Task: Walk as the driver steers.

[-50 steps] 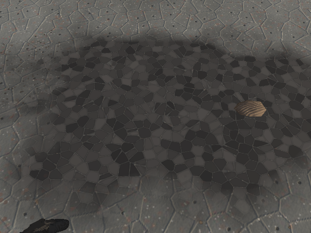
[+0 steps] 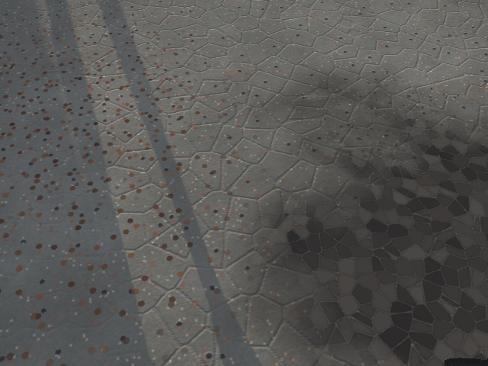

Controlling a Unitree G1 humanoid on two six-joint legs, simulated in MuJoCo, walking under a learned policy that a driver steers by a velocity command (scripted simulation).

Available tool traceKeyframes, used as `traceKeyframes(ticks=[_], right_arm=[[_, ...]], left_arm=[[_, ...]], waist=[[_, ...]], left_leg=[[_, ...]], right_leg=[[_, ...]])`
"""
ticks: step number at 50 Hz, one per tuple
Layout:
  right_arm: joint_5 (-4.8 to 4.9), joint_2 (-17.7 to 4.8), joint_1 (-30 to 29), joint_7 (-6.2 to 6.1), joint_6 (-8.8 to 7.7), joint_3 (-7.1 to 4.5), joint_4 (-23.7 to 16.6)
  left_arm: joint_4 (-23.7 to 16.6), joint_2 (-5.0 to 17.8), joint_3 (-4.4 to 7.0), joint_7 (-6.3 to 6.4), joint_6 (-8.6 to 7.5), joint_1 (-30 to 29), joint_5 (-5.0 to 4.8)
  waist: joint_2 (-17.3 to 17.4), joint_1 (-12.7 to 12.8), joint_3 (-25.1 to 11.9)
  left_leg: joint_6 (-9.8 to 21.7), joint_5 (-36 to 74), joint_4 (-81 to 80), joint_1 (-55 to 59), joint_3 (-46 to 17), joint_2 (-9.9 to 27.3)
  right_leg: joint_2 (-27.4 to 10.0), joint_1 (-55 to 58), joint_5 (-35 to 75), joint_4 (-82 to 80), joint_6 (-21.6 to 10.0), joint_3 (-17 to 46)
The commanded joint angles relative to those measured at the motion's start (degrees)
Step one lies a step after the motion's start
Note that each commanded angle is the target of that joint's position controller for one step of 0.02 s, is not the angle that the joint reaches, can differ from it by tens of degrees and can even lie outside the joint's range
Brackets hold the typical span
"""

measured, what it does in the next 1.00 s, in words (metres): walks ahead, turning right: right foot, then left foot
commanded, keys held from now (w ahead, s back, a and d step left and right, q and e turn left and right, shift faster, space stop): e+shift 0.16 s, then w+e+shift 0.28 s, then w+shift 0.22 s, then w+q+shift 0.34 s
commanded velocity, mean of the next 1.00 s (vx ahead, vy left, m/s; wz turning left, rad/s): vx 0.61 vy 0.00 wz -0.25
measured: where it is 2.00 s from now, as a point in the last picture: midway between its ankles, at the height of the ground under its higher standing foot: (333, 141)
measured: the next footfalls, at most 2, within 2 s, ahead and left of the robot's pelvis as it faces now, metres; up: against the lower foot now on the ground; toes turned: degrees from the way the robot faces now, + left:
right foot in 0.08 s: +0.06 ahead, -0.14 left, +0.00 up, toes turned -3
left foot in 0.38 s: +0.08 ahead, +0.11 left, +0.00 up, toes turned -18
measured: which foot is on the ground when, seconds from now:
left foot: down 0.00-0.12, up 0.14-0.36, down 0.38-0.78, up 0.80-1.00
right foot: up 0.00-0.06, down 0.08-0.36, up 0.38-0.76, down 0.78-1.00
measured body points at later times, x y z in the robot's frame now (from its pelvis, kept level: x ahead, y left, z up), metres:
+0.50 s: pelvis +0.07 -0.01 +0.00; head +0.09 +0.00 +0.45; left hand +0.34 +0.19 -0.09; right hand +0.04 -0.31 -0.09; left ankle +0.04 +0.12 -0.74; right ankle +0.05 -0.14 -0.66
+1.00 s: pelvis +0.37 -0.21 +0.00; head +0.38 -0.22 +0.45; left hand +0.49 +0.04 -0.12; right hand +0.35 -0.49 -0.13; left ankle +0.44 -0.08 -0.64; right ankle +0.27 -0.26 -0.74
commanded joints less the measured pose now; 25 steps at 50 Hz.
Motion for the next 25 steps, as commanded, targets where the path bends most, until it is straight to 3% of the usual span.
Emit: traceKeyframes(ticks=[1,3,4,5,6,7,8,9,10,11,12,14,16,17,18,19,20,21,22,23,25], right_arm=[[-0.97,-4.88,-0.15,0.85,-1.35,-0.55,-1.19],[-0.19,-7.63,-0.69,0.72,-1.38,-1.31,-0.34],[0.2,-8.65,1.44,0.41,-1.39,-1.77,0.5],[-0.28,-8.72,3.18,-0.07,-1.59,-2.08,0.4],[-1.15,-7.46,4.45,-0.43,-1.77,-2.03,-0.43],[-1.27,-6.64,0.5,-0.91,-1.8,-1.97,-1.25],[-0.45,-5.59,-3.01,-1.14,-1.75,-1.96,-2.61],[0.26,-5.25,-4.33,-0.81,-1.87,-2.01,-3.63],[1.44,-4.9,-3.21,0.23,-2.33,-2.19,-3.57],[2.2,-4.39,-3.42,1.23,-3.07,-2.09,-3.82],[2.35,-4.35,-5.28,1.91,-4.01,-2.12,-4.14],[2.01,-2.51,-4.52,2.89,-6.01,-2.01,-3.29],[2.52,-2.47,1.8,3.26,-7.18,-2.76,-0.25],[2.69,-3.7,6.67,2.94,-7.14,-3.43,2.12],[2.52,-5.89,14.24,2.28,-6.9,-4.34,4.84],[2.26,-7.5,16.73,1.67,-6.8,-4.37,4.29],[-3.87,-14.98,13.06,0.47,-5.03,-4.46,2.29],[-4.26,-11.68,9.54,0.33,-4.72,-4.07,1.61],[-2.89,-9.12,8.5,0.54,-4.82,-2.79,1.97],[-2.26,-8.0,8.85,0.77,-5.27,-2.19,2.32],[-1.81,-7.58,11.9,0.93,-6.42,-1.6,4.62]], left_arm=[[-3.73,3.29,0.08,-0.8,-0.42,-0.49,-0.61],[-4.77,5.49,0.62,-0.97,-0.62,-0.48,-0.81],[-5.6,7.02,0.88,-0.94,-0.76,-0.97,-0.5],[-6.69,10.16,1.53,-0.75,-0.95,-1.44,-0.25],[-6.58,12.58,2.36,-0.63,-1.06,-1.3,-0.93],[-6.48,12.38,2.73,-0.63,-1.11,1.35,-1.1],[-5.91,11.31,2.49,-0.43,-1.33,4.56,-0.33],[-4.58,10.92,2.71,-0.1,-1.87,9.9,-0.39],[-4.06,10.33,2.68,0.13,-2.49,11.11,-1.25],[-4.4,10.09,2.66,0.46,-2.69,9.72,-1.94],[-4.9,9.94,2.62,0.86,-2.33,8.04,-2.19],[-6.68,10.1,2.82,1.52,-1.05,4.53,-2.22],[-9.38,8.88,2.59,1.65,-0.36,-0.4,-2.5],[-10.83,7.51,2.19,1.72,-0.16,-2.31,-2.45],[-12.29,4.86,1.54,1.64,-0.41,-3.68,-2.39],[-12.28,-0.74,-0.11,0.99,-0.88,-0.04,-2.06],[-15.66,2.7,0.8,-0.77,-0.68,-2.45,2.45],[-16.42,4.97,1.27,-1.89,-0.46,-6.9,2.97],[-14.93,5.38,1.52,-3.12,-0.41,-5.61,2.86],[-12.65,5.04,1.4,-4.2,-0.43,-1.83,2.64],[-10.48,4.27,1.02,-5.62,-0.36,1.36,2.79]], waist=[[10.48,-1.57,-7.54],[9.87,-0.6,-4.01],[7.96,-1.08,-2.87],[2.5,-2.89,-2.76],[-6.07,-5.13,-3.44],[-10.89,-2.14,-3.69],[-13.94,0.25,-4.26],[-13.14,2.58,-7.81],[-9.81,1.98,-8.02],[-9.16,0.78,-5.75],[-9.98,0.59,-3.51],[-9.48,-1.12,-3.57],[-9.21,-5.22,-4.23],[-7.58,-7.32,-4.54],[-3.87,-9.7,-6.38],[7.64,-8.31,-8.61],[15.79,-7.01,-5.38],[9.19,-6.4,0.2],[6.46,-4.54,2.35],[5.98,-3.43,1.76],[7.57,-2.74,1.23]], left_leg=[[9.67,16.47,-6.09,1.35,-7.19,14.92],[8.29,11.55,-4.39,0.9,-6.72,13.99],[6.42,7.85,-2.99,2.16,-6.32,12.6],[3.81,2.47,1.57,1.68,-3.88,9.41],[0.15,-2.18,6.72,-0.58,2.46,3.08],[-3.03,-5.87,14.55,-3.61,6.32,-1.14],[-3.79,-14.79,20.52,-9.46,4.54,-3.22],[-3.57,-25.55,29.16,-14.24,1.54,-2.8],[-2.53,-23.88,31.63,-17.39,-1.43,-0.16],[-1.55,-20.66,27.26,-18.32,-2.0,1.77],[-1.48,-19.28,21.18,-16.39,-0.49,1.63],[-1.95,-16.36,10.49,-4.69,2.13,-0.67],[-2.34,-4.74,-3.02,8.5,4.16,-1.45],[-2.22,3.01,-10.14,16.9,5.54,-0.42],[-1.72,3.36,-11.18,30.22,2.65,4.52],[0.59,-9.09,-11.68,34.96,-13.13,17.79],[6.25,-32.37,-19.79,26.84,-32.24,31.35],[7.68,-35.11,-21.05,20.98,-32.38,30.22],[5.55,-30.83,-20.35,19.08,-24.25,25.91],[3.56,-24.09,-20.59,17.51,-17.44,21.8],[3.01,-16.5,-21.62,15.25,-9.08,17.7]], right_leg=[[-1.09,10.94,0.95,-6.71,-1.28,-0.96],[0.75,12.14,5.09,-14.73,-3.22,-2.95],[0.49,11.6,11.54,-18.06,-4.39,-1.45],[-2.75,12.02,26.38,-17.68,-6.28,4.06],[-6.38,11.82,29.71,-19.5,-11.1,11.57],[-10.87,12.56,27.44,-24.33,-16.77,21.19],[-14.18,16.74,27.13,-27.57,-20.91,28.95],[-15.34,22.06,12.56,-30.35,-22.81,33.16],[-14.66,23.58,-10.1,-31.87,-21.42,34.41],[-13.65,21.17,-24.0,-33.87,-19.38,34.37],[-12.47,18.05,-25.59,-35.83,-18.01,33.06],[-7.4,10.92,-19.97,-35.71,-15.5,28.1],[-2.62,3.91,-14.02,-33.07,-13.11,23.47],[-0.27,-1.13,-13.29,-29.75,-10.83,21.08],[2.89,-11.87,-13.06,-19.98,-7.13,16.7],[5.55,-19.16,-14.04,-0.79,-5.89,11.78],[5.37,-28.83,-11.9,7.49,-5.48,4.89],[0.4,-30.64,-5.78,14.28,-5.77,6.43],[0.49,-30.62,-2.0,16.57,-5.58,6.91],[0.42,-27.23,1.34,17.75,-5.13,6.82],[1.23,-23.46,5.4,21.13,-5.13,5.99]])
